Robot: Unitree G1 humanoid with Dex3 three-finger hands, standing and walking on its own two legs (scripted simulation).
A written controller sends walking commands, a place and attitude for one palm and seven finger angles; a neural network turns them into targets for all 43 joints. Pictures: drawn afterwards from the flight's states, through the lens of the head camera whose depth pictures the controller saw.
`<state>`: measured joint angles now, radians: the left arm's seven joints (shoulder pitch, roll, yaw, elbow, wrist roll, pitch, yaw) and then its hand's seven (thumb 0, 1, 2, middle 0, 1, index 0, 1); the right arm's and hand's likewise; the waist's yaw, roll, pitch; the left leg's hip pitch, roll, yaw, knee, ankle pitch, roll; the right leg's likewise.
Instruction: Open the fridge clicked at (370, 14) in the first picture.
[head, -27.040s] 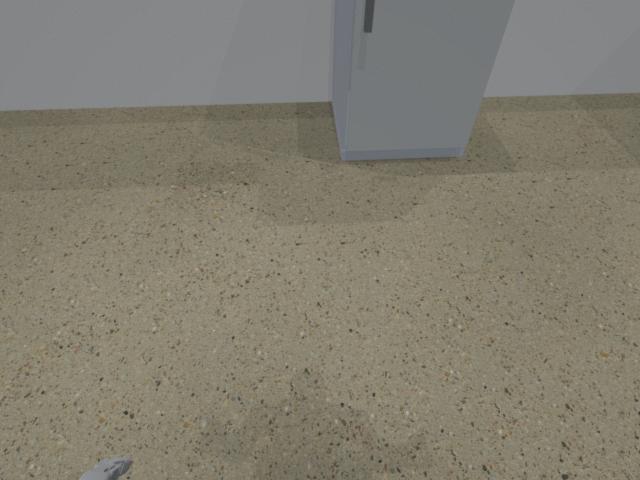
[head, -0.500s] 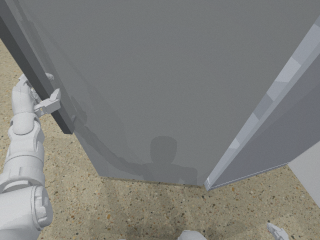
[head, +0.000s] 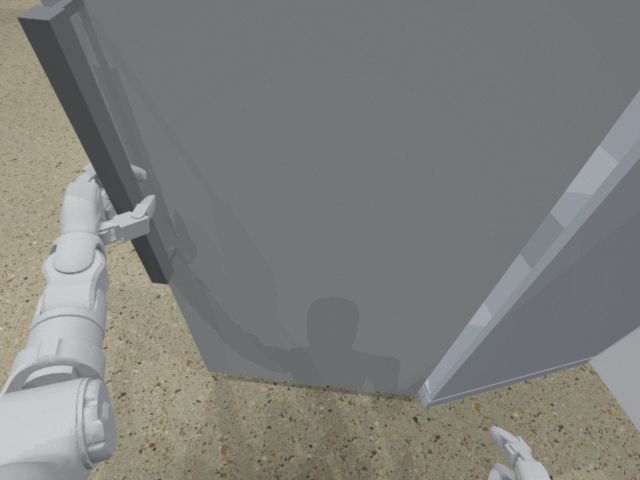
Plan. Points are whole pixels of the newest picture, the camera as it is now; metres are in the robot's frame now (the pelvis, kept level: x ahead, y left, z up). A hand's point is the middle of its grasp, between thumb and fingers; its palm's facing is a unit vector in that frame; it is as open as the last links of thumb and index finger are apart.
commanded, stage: loosen the grip on the handle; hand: left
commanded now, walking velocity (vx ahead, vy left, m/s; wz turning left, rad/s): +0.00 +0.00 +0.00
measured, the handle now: (129, 174) +0.46 +0.27 +0.12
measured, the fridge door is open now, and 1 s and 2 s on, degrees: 70 70 70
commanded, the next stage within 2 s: slip the hand off the handle in 0.48 s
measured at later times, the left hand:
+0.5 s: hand (136, 227) +0.41 +0.26 +0.08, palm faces +0.28 -0.93 -0.25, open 14.1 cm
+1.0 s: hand (78, 232) +0.40 +0.34 +0.07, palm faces +0.33 -0.92 -0.24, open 14.6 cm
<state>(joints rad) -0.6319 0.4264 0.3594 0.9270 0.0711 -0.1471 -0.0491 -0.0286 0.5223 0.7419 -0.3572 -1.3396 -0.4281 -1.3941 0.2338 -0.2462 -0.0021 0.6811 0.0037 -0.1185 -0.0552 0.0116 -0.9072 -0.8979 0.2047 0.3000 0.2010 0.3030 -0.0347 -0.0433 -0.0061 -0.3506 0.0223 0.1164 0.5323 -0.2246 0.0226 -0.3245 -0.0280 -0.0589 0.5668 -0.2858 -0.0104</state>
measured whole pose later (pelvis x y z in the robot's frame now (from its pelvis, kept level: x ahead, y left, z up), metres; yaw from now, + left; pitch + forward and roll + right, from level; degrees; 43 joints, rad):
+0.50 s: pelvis -0.02 -0.01 -0.02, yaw -2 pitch +7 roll -1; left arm -0.55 0.51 0.36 0.89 -0.01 -0.26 -0.03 0.00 -0.51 0.21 -0.30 -1.21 -0.31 -1.21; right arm 0.37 -0.26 0.02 0.71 0.02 -0.09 -0.08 0.01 -0.91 -0.90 0.20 0.30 0.20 0.30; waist -0.06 0.01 -0.04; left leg -0.55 0.03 0.04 0.70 -0.28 0.02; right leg -0.50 0.02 -0.05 0.68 -0.31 -0.03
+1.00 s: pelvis +0.02 +0.01 -0.02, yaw -1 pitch +10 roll -2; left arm -0.41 0.55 0.47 0.74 -0.05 -0.19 -0.16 -0.01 -0.54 0.20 -0.25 -1.15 -0.26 -1.15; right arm 0.30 -0.27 0.01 0.65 0.02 -0.06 -0.09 0.01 -0.91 -0.90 0.20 0.30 0.20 0.30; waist -0.02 0.00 -0.08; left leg -0.56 0.01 0.03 0.75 -0.36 0.04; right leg -0.49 0.01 -0.06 0.68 -0.36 -0.01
